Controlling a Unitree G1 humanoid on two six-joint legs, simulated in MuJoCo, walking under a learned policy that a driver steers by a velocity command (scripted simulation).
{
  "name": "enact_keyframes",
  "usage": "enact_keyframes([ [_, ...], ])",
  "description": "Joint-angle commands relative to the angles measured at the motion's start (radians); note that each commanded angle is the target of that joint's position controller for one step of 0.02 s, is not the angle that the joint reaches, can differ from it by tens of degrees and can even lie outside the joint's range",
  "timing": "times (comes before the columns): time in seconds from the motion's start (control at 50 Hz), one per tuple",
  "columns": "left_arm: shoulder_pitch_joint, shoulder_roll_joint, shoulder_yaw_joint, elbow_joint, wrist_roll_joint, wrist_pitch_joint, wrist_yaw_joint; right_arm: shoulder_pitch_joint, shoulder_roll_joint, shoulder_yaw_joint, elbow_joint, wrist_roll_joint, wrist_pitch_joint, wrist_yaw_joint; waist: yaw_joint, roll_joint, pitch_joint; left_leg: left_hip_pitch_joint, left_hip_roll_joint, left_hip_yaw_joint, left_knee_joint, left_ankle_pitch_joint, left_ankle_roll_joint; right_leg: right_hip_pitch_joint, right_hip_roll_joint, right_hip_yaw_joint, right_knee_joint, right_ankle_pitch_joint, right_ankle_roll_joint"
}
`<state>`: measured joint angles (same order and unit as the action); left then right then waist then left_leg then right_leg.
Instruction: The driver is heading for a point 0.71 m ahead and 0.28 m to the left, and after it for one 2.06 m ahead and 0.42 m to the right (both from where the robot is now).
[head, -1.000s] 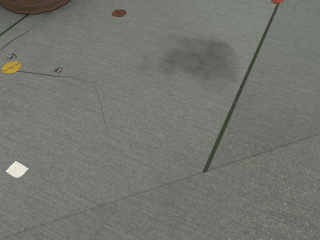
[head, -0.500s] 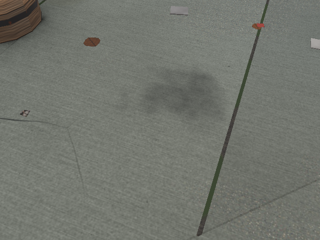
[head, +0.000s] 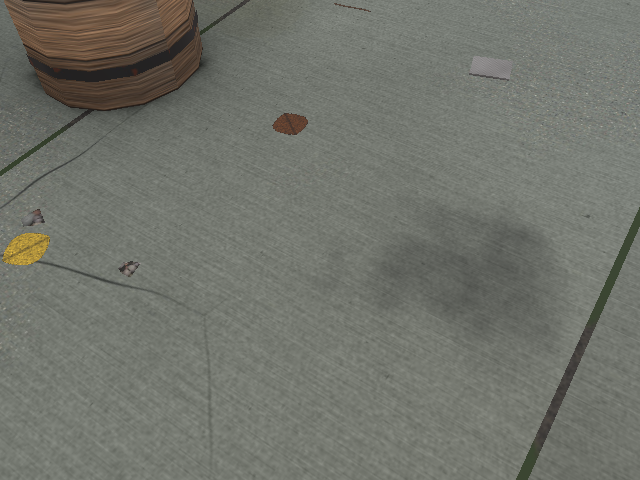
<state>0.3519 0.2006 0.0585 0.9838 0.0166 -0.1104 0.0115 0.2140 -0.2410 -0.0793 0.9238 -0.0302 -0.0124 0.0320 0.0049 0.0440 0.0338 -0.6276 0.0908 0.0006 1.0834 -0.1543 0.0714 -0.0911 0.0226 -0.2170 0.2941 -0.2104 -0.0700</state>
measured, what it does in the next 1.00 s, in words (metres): walks ahead, turning left: left foot, then right foot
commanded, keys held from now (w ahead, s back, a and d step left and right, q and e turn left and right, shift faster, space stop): w+q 0.52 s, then q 0.42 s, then w+q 0.06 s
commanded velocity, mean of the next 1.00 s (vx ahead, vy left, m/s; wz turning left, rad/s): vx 0.37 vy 0.00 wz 0.58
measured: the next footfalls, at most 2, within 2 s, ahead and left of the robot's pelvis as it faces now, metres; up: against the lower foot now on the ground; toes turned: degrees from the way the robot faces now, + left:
left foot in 0.28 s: +0.28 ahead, +0.11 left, +0.00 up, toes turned +15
right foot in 0.80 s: +0.60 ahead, +0.08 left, +0.00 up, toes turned +31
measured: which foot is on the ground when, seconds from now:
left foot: up 0.00-0.26, down 0.28-0.80, up 0.82-1.00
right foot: down 0.00-0.26, up 0.28-0.78, down 0.80-1.00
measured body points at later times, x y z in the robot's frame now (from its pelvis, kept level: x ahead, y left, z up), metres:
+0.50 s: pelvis +0.25 +0.07 -0.01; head +0.28 +0.09 +0.44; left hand +0.31 +0.35 -0.13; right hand +0.37 -0.19 -0.13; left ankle +0.24 +0.10 -0.75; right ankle +0.33 -0.09 -0.66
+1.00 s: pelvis +0.44 +0.09 -0.01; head +0.48 +0.10 +0.44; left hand +0.41 +0.38 -0.11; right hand +0.68 -0.09 -0.14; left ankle +0.33 +0.16 -0.65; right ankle +0.56 +0.06 -0.75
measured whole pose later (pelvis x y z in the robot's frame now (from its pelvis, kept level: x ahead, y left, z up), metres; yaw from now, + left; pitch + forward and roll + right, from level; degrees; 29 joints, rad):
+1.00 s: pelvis +0.44 +0.09 -0.01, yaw +36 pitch +0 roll +1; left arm 0.15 0.24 0.02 0.72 0.03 -0.02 0.03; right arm 0.23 -0.32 -0.08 0.77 -0.02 0.05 0.02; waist -0.02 0.04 0.09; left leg -0.47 -0.06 -0.05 1.19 -0.44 -0.01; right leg -0.35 -0.02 -0.10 0.45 -0.11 -0.05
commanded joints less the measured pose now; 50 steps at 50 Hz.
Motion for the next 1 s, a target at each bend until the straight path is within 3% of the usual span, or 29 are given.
enact_keyframes([
  [0.02, 0.022, 0.079, 0.008, -0.039, 0.001, -0.018, 0.003, -0.037, 0.010, 0.011, -0.066, 0.000, 0.002, 0.016, -0.015, -0.111, 0.050, -0.069, 0.017, 0.012, -0.095, 0.112, -0.012, -0.019, -0.262, 0.104, -0.159, 0.297, -0.056],
  [0.1, 0.072, 0.107, 0.011, -0.026, 0.001, -0.014, 0.011, -0.180, 0.019, 0.027, -0.123, -0.002, -0.002, 0.029, 0.018, -0.112, 0.071, -0.020, -0.007, 0.091, -0.327, 0.167, 0.001, 0.045, -0.273, 0.026, -0.145, 0.403, -0.047],
  [0.16, 0.113, 0.126, 0.016, -0.010, 0.004, 0.001, 0.020, -0.230, 0.005, 0.027, -0.154, -0.007, -0.004, 0.033, 0.028, -0.113, 0.075, 0.002, -0.034, 0.133, -0.412, 0.093, 0.037, 0.151, -0.300, -0.016, -0.091, 0.540, -0.047],
  [0.22, 0.099, 0.166, 0.027, -0.012, 0.008, 0.021, 0.028, -0.158, -0.025, 0.012, -0.145, -0.011, -0.002, 0.023, -0.017, -0.150, 0.014, 0.135, -0.121, 0.183, -0.443, -0.059, 0.095, 0.218, -0.311, -0.061, 0.098, 0.938, -0.040],
  [0.24, 0.092, 0.182, 0.032, -0.016, 0.009, 0.032, 0.027, -0.082, -0.041, 0.002, -0.125, -0.010, -0.005, 0.019, -0.048, -0.154, -0.031, 0.215, -0.156, 0.189, -0.465, -0.104, 0.118, 0.224, -0.312, -0.065, 0.230, 0.999, -0.042],
  [0.26, 0.084, 0.194, 0.035, -0.024, 0.006, 0.042, 0.023, 0.029, -0.065, -0.012, -0.093, -0.013, -0.014, 0.011, -0.093, -0.140, -0.097, 0.358, -0.187, 0.176, -0.530, -0.102, 0.144, 0.177, -0.309, -0.070, 0.416, 0.933, -0.032],
  [0.28, 0.063, 0.189, 0.033, -0.048, 0.002, 0.045, 0.017, 0.174, -0.129, -0.039, -0.052, -0.026, -0.021, -0.002, -0.166, -0.067, -0.179, 0.594, -0.121, 0.044, -0.613, -0.119, 0.189, -0.004, -0.283, -0.076, 0.693, 0.682, 0.002],
  [0.3, 0.098, 0.057, 0.008, -0.120, -0.008, 0.040, -0.003, 0.161, -0.249, -0.066, -0.066, -0.028, -0.022, -0.013, -0.086, 0.165, -0.249, 0.914, 0.199, -0.456, -0.644, -0.101, 0.329, -0.465, -0.109, -0.045, 1.054, -0.256, 0.062],
  [0.32, -0.031, 0.137, 0.023, -0.172, -0.005, 0.026, -0.011, 0.206, -0.265, -0.069, -0.080, 0.000, -0.005, -0.017, -0.135, 0.059, -0.289, 0.935, 0.260, -0.752, -0.800, -0.132, 0.384, -0.631, -0.011, 0.183, 1.190, -0.325, 0.076],
  [0.34, -0.116, 0.132, 0.019, -0.200, -0.010, 0.012, -0.016, 0.152, -0.233, -0.060, -0.069, 0.008, 0.000, -0.027, -0.111, -0.001, -0.137, 0.839, 0.241, -0.576, -0.822, -0.080, 0.343, -0.718, -0.085, 0.235, 1.150, -0.209, 0.062],
  [0.36, -0.103, 0.130, 0.015, -0.194, -0.012, 0.000, -0.015, 0.105, -0.178, -0.045, -0.070, 0.018, -0.005, -0.030, -0.068, -0.051, -0.063, 0.706, 0.202, -0.475, -0.836, 0.039, 0.296, -0.664, -0.120, 0.236, 1.044, -0.129, 0.057],
  [0.38, -0.085, 0.130, 0.018, -0.178, -0.003, 0.005, -0.012, 0.057, -0.144, -0.036, -0.078, 0.019, -0.014, -0.032, -0.023, -0.087, -0.025, 0.608, 0.145, -0.385, -0.844, 0.162, 0.255, -0.595, -0.143, 0.239, 0.967, -0.105, 0.062],
  [0.4, -0.058, 0.127, 0.017, -0.175, 0.017, 0.025, -0.012, 0.033, -0.119, -0.026, -0.083, 0.027, -0.023, -0.036, 0.009, -0.081, -0.027, 0.545, 0.105, -0.322, -0.852, 0.247, 0.240, -0.527, -0.151, 0.244, 0.924, -0.102, 0.075],
  [0.44, -0.044, 0.110, 0.015, -0.179, 0.034, 0.061, -0.019, 0.049, -0.119, -0.020, -0.083, 0.035, -0.047, -0.033, 0.030, -0.064, -0.046, 0.505, 0.064, -0.274, -0.855, 0.348, 0.233, -0.480, -0.150, 0.237, 0.864, -0.103, 0.098],
  [0.52, -0.185, 0.107, 0.011, -0.239, 0.031, 0.084, -0.027, 0.138, -0.157, -0.026, -0.072, 0.033, -0.056, -0.029, -0.007, -0.023, -0.007, 0.493, 0.022, -0.256, -0.883, 0.332, 0.200, -0.568, -0.143, 0.212, 0.711, 0.027, 0.127],
  [0.6, -0.297, 0.110, 0.002, -0.287, 0.020, 0.084, -0.023, 0.214, -0.167, -0.026, -0.068, 0.032, -0.044, -0.036, -0.045, 0.007, -0.011, 0.563, -0.006, -0.225, -0.778, 0.701, 0.130, -0.586, -0.090, 0.199, 0.566, 0.114, 0.126],
  [0.7, -0.394, 0.124, -0.014, -0.335, 0.005, 0.073, -0.015, 0.264, -0.168, -0.025, -0.078, 0.019, -0.016, -0.053, -0.088, 0.048, -0.032, 0.655, -0.014, -0.277, -0.663, 0.777, 0.094, -0.543, -0.013, 0.205, 0.399, 0.132, 0.093],
  [0.74, -0.324, 0.153, -0.010, -0.320, 0.002, 0.062, -0.007, 0.215, -0.179, -0.029, -0.102, 0.010, -0.011, -0.060, -0.049, 0.059, -0.046, 0.636, -0.022, -0.309, -0.588, 0.788, 0.064, -0.414, 0.012, 0.230, 0.295, 0.103, 0.067],
  [0.78, -0.154, 0.192, 0.002, -0.276, 0.005, 0.043, 0.010, 0.133, -0.202, -0.035, -0.134, 0.022, -0.024, -0.054, 0.044, 0.054, -0.101, 0.569, -0.071, -0.322, -0.419, 0.777, 0.014, -0.158, 0.021, 0.232, 0.133, 0.208, 0.028],
  [0.8, -0.029, 0.235, 0.011, -0.262, 0.018, 0.026, 0.020, 0.112, -0.166, -0.024, -0.169, 0.043, -0.035, -0.045, 0.095, -0.015, -0.198, 0.434, -0.117, -0.303, -0.210, 0.515, -0.013, 0.096, -0.140, 0.344, 0.121, 0.485, -0.013],
  [0.82, -0.017, 0.299, 0.016, -0.283, 0.022, 0.032, 0.021, 0.246, -0.065, -0.009, -0.185, 0.060, -0.030, -0.054, 0.018, -0.249, -0.324, 0.222, -0.280, -0.150, 0.096, -0.511, -0.032, 0.331, -0.481, 0.608, 0.246, 1.147, -0.112],
  [0.84, -0.024, 0.285, 0.023, -0.297, -0.005, 0.054, 0.012, 0.352, -0.146, -0.022, -0.169, 0.044, -0.012, -0.067, -0.015, -0.271, -0.456, 0.175, -0.259, -0.130, 0.246, -0.540, -0.032, 0.304, -0.558, 0.793, 0.207, 1.124, -0.225],
  [0.86, -0.104, 0.196, 0.003, -0.324, -0.012, 0.066, 0.012, 0.303, -0.182, -0.031, -0.138, 0.018, 0.011, -0.067, -0.031, -0.134, -0.340, 0.153, -0.204, -0.130, 0.280, -0.438, -0.047, 0.175, -0.485, 0.695, 0.159, 0.886, -0.212],
  [0.88, -0.165, 0.130, -0.018, -0.332, -0.013, 0.073, 0.014, 0.223, -0.181, -0.031, -0.149, 0.005, 0.024, -0.054, -0.028, -0.092, -0.208, 0.136, -0.177, -0.105, 0.236, -0.384, -0.063, 0.054, -0.396, 0.549, 0.112, 0.716, -0.171],
  [0.9, -0.195, 0.122, -0.024, -0.333, -0.003, 0.080, 0.018, 0.188, -0.160, -0.030, -0.159, 0.006, 0.037, -0.041, -0.038, -0.116, -0.148, 0.135, -0.153, -0.094, 0.208, -0.351, -0.082, -0.017, -0.338, 0.464, 0.069, 0.597, -0.142],
  [0.92, -0.204, 0.137, -0.022, -0.331, -0.001, 0.084, 0.025, 0.183, -0.147, -0.027, -0.162, 0.005, 0.053, -0.027, -0.043, -0.163, -0.110, 0.157, -0.141, -0.081, 0.188, -0.322, -0.097, -0.086, -0.299, 0.397, 0.034, 0.536, -0.135],
  [0.96, -0.180, 0.165, -0.011, -0.317, 0.012, 0.083, 0.020, 0.192, -0.129, -0.020, -0.170, 0.011, 0.070, -0.011, -0.050, -0.185, -0.119, 0.198, -0.140, -0.057, 0.160, -0.277, -0.098, -0.146, -0.274, 0.330, -0.002, 0.396, -0.133],
  [1.0, -0.171, 0.178, -0.001, -0.315, 0.016, 0.079, 0.013, 0.157, -0.127, -0.015, -0.189, 0.004, 0.074, 0.003, -0.044, -0.191, -0.117, 0.177, -0.115, -0.040, 0.083, -0.246, -0.082, -0.163, -0.278, 0.332, -0.079, -0.007, -0.129],
])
